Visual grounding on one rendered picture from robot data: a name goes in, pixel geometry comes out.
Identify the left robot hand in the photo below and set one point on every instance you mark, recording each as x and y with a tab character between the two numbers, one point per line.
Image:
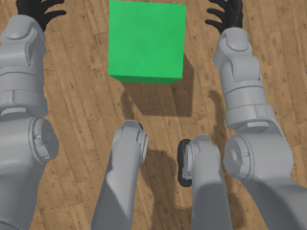
36	9

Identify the left robot upper arm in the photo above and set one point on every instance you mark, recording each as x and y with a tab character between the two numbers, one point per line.
26	146

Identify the left robot forearm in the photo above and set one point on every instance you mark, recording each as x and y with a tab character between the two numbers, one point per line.
22	51

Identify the carton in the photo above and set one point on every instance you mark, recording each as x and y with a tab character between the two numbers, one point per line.
146	41

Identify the robot shin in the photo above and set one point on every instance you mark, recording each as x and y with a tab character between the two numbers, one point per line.
200	137
119	131

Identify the robot right shin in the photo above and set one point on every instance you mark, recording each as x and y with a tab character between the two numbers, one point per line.
200	137

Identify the right robot hand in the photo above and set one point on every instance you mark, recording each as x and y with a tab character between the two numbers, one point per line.
232	17

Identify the right robot upper arm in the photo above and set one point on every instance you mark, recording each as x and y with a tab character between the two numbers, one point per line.
263	163

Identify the robot left shin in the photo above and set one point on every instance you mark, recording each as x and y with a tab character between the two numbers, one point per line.
119	131

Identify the right robot forearm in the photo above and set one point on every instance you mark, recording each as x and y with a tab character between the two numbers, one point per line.
247	109

